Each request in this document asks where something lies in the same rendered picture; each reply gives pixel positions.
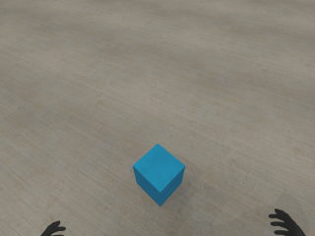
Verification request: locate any right robot hand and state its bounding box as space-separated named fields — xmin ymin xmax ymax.
xmin=268 ymin=208 xmax=306 ymax=236

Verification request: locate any left robot hand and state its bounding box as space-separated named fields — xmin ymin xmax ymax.
xmin=40 ymin=220 xmax=66 ymax=236

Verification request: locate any carton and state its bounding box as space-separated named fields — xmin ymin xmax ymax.
xmin=133 ymin=144 xmax=185 ymax=206

